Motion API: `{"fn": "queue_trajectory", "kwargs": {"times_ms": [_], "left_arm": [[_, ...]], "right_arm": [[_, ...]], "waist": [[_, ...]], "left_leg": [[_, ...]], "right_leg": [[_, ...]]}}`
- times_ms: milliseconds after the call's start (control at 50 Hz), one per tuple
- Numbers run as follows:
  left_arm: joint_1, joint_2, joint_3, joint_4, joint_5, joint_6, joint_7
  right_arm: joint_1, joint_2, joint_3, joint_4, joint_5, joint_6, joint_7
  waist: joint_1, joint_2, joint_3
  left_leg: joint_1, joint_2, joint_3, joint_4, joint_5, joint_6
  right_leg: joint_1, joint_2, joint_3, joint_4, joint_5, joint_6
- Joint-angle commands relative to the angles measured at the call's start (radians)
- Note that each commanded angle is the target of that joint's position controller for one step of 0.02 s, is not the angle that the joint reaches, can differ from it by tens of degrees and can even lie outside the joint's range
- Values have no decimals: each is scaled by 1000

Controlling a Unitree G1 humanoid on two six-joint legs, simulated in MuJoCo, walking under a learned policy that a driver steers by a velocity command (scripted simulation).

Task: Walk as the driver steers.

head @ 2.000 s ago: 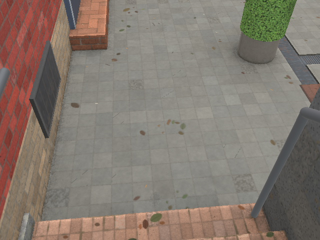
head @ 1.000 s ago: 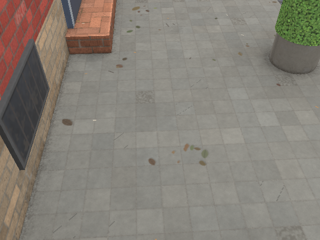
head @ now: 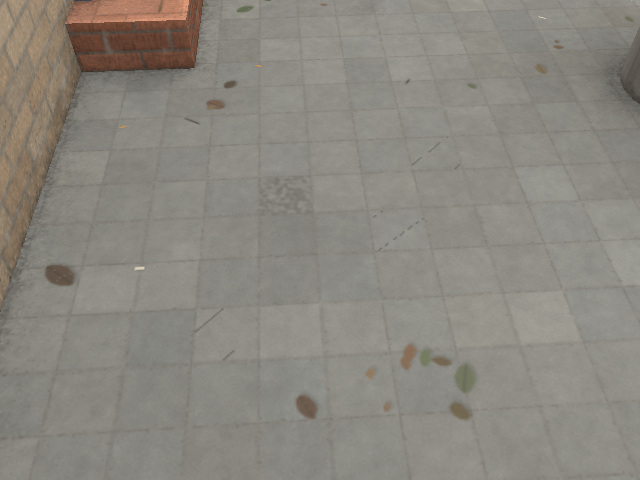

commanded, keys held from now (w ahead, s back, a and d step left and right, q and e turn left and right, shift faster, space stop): w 1.00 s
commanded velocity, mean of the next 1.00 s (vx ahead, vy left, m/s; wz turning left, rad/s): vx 0.50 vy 0.00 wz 0.00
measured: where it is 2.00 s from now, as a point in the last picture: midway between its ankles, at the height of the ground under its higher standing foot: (304, 274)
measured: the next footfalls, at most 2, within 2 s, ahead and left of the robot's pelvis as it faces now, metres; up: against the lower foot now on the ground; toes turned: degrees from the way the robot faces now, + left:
left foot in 0.26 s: +0.31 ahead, +0.16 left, +0.00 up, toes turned +2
right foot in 0.80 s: +0.59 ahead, -0.08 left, +0.00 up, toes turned -1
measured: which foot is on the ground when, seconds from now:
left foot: up 0.00-0.24, down 0.26-0.80, up 0.82-1.00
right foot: down 0.00-0.28, up 0.30-0.78, down 0.80-1.00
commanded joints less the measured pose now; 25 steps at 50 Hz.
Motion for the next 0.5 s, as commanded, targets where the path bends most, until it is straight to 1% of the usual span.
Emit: {"fn": "queue_trajectory", "kwargs": {"times_ms": [20, 40, 60, 80, 100, 120, 140, 160, 180, 200, 220, 240, 260, 280, 300, 320, 340, 360, 380, 400, 420, 440, 460, 500], "left_arm": [[-58, 89, 8, -59, 20, -25, 16], [-37, 110, 14, -55, 16, -26, 32], [-13, 114, 18, -48, 8, -25, 46], [-14, 136, 29, -56, -5, -27, 55], [-6, 171, 43, -51, -18, -28, 59], [23, 185, 52, -40, -28, -29, 61], [49, 179, 58, -30, -37, -29, 60], [79, 167, 61, -21, -43, -28, 55], [110, 159, 64, -11, -47, -25, 50], [134, 161, 68, -2, -47, -21, 48], [146, 164, 71, -1, -43, -17, 46], [152, 164, 71, 0, -39, -13, 43], [138, 154, 66, -2, -28, -13, 38], [137, 112, 53, -25, -7, -20, 35], [188, 30, 22, -48, -12, -47, 27], [145, 109, 44, -38, -25, -66, 20], [51, 144, 56, -64, -37, -69, 25], [-1, 138, 57, -78, -29, -63, 37], [-14, 126, 62, -79, -13, -55, 46], [0, 118, 67, -77, -9, -44, 51], [11, 102, 66, -72, -13, -35, 50], [7, 87, 66, -71, -11, -30, 50], [-18, 85, 69, -75, -7, -28, 49], [-94, 74, 67, -100, -1, -28, 45]], "right_arm": [[14, 13, -14, -95, -37, 5, -12], [-24, 4, -16, -113, -45, -3, -8], [-67, -15, -19, -130, -51, -6, 1], [-121, -33, -22, -139, -48, -8, 10], [-176, -33, -19, -161, -42, -8, 18], [-215, -35, -18, -175, -36, -2, 25], [-244, -48, -21, -188, -27, 5, 33], [-277, -55, -21, -198, -24, 7, 41], [-315, -65, -23, -210, -25, 5, 47], [-343, -73, -25, -223, -29, 1, 53], [-345, -83, -30, -226, -32, -4, 57], [-303, -98, -41, -213, -37, -7, 58], [-179, -143, -63, -165, -48, -10, 57], [22, -218, -88, -122, -56, -14, 54], [158, -296, -106, -77, -44, -16, 66], [186, -232, -88, -83, -41, -21, 62], [76, -200, -76, -107, -45, -24, 55], [-26, -181, -67, -134, -52, -23, 53], [-88, -157, -63, -139, -56, -24, 55], [-115, -132, -57, -137, -59, -26, 58], [-111, -120, -56, -128, -57, -27, 59], [-95, -124, -58, -118, -53, -28, 56], [-66, -136, -61, -103, -52, -33, 53], [-34, -155, -66, -80, -44, -33, 40]], "waist": [[-43, -19, 59], [-36, -71, 54], [-24, -87, 23], [-12, -88, 22], [2, -102, 9], [14, -96, 1], [25, -72, 15], [41, -60, 26], [59, -46, 43], [67, -44, 52], [63, -41, 47], [39, -40, 21], [-12, -14, -48], [-71, 87, -184], [-70, 353, -314], [-90, 264, -311], [-74, 195, -182], [-35, 109, -117], [2, 73, -77], [37, 80, -71], [52, 85, -71], [59, 81, -62], [57, 72, -51], [50, 64, -29]], "left_leg": [[-59, 96, -35, -459, 248, -22], [17, 93, -18, -625, 321, -36], [108, 85, -7, -769, 424, -40], [184, 67, 12, -884, 518, -42], [225, 40, 27, -970, 557, -43], [235, 32, 27, -1006, 545, -41], [212, 34, 19, -1052, 524, -29], [189, 35, 19, -1096, 488, -13], [169, 30, 28, -1134, 455, 5], [169, 23, 39, -1168, 417, 22], [207, 10, 54, -1207, 380, 37], [292, -18, 83, -1241, 351, 52], [463, -32, 88, -1249, 386, 81], [800, 114, -89, -1206, 527, 149], [1106, 318, -518, -1360, 314, 288], [1129, 333, -655, -1433, 148, 288], [1025, 310, -532, -1447, 171, 248], [871, 274, -416, -1467, 275, 229], [744, 248, -351, -1493, 364, 217], [668, 220, -297, -1515, 411, 204], [628, 206, -260, -1538, 428, 201], [612, 201, -228, -1552, 464, 202], [610, 198, -200, -1571, 500, 205], [615, 193, -156, -1591, 538, 203]], "right_leg": [[-77, -279, 295, -310, 181, -195], [-105, -237, 235, -324, 236, -186], [-108, -207, 171, -314, 283, -171], [-127, -188, 135, -308, 321, -163], [-96, -195, 139, -323, 354, -170], [-41, -225, 158, -335, 346, -175], [24, -244, 176, -335, 301, -172], [91, -260, 194, -331, 246, -166], [145, -272, 203, -317, 219, -158], [189, -280, 207, -300, 213, -147], [218, -275, 201, -269, 222, -130], [234, -246, 176, -208, 302, -111], [214, -173, 116, -49, 411, -85], [-3, -101, 44, 258, 293, -38], [-350, 34, 28, 604, -199, 12], [-489, 13, 147, 736, -293, -3], [-564, -31, 136, 751, -202, -22], [-515, -83, 110, 696, -102, -23], [-447, -111, 109, 619, -50, -17], [-374, -134, 113, 565, -27, -15], [-328, -134, 108, 525, -12, -15], [-322, -131, 98, 482, 7, -11], [-326, -131, 95, 437, 45, -11], [-346, -126, 91, 310, 139, 0]]}}
Velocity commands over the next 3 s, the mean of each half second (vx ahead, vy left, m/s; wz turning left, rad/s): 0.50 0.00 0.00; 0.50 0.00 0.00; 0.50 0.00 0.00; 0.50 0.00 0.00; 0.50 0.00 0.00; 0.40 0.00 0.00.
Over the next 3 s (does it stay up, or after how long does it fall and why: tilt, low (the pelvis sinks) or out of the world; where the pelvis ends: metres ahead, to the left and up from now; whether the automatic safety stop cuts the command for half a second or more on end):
stays up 1.59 0.04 0.00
